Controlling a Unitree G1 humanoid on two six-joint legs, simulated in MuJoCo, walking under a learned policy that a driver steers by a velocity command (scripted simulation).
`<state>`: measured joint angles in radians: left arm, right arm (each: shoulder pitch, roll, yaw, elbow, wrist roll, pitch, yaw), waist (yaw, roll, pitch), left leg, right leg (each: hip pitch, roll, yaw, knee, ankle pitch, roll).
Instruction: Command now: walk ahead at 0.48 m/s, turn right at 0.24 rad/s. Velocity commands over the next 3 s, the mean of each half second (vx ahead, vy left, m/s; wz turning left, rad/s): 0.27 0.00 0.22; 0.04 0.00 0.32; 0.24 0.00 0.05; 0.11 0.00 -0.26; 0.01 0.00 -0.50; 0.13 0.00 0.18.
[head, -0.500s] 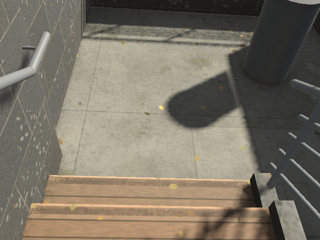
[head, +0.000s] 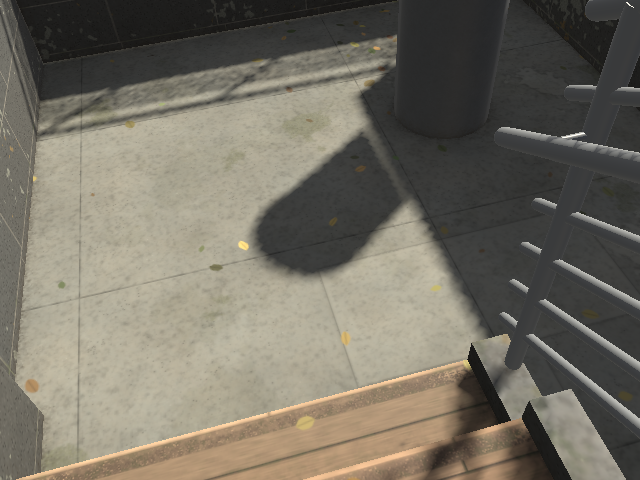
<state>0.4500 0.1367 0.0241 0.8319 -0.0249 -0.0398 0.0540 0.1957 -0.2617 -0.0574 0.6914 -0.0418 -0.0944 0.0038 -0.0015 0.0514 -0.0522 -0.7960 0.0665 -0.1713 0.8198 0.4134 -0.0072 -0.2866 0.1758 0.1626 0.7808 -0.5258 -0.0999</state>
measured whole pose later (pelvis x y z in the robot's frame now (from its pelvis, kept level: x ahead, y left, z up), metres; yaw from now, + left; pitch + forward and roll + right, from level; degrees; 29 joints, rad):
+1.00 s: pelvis +0.28 +0.04 -0.16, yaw +21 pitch +2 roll -1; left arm 0.24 0.20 0.00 0.78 -0.01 -0.01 0.00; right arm 0.20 -0.16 0.02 0.73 0.01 0.07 0.00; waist 0.04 0.00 -0.01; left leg -0.34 -0.02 -0.10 0.73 -0.39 0.00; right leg -0.32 -0.04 0.05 0.70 -0.40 0.06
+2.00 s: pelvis +0.42 +0.20 -0.33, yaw +12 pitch -1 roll -2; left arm 0.09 0.20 0.03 0.58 -0.01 0.12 0.08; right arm 0.35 -0.20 0.04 0.87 -0.04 0.05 -0.10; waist -0.02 -0.03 0.05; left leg -0.35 0.05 0.14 0.64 -0.28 0.07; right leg -0.94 0.08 0.09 1.61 -0.16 0.08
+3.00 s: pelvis +0.51 +0.18 -0.32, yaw +6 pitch +2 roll +0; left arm 0.13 0.26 0.05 0.68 -0.02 -0.04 -0.02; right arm 0.44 -0.23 -0.04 0.65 0.03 0.05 -0.04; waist -0.06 0.00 -0.04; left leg -0.20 -0.08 -0.20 0.53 -0.36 0.06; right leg -0.43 0.04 0.04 0.79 -0.33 0.00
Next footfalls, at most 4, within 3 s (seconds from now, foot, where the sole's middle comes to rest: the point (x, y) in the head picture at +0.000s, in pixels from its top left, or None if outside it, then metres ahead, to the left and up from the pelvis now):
0.18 left None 0.22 0.10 -0.92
0.58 right None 0.35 -0.11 -0.92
0.88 left None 0.25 0.16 -0.92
1.64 left None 0.48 0.30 -1.09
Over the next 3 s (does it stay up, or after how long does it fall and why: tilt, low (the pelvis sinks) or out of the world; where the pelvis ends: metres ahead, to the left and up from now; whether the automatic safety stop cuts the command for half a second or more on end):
stays up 0.51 0.18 -0.32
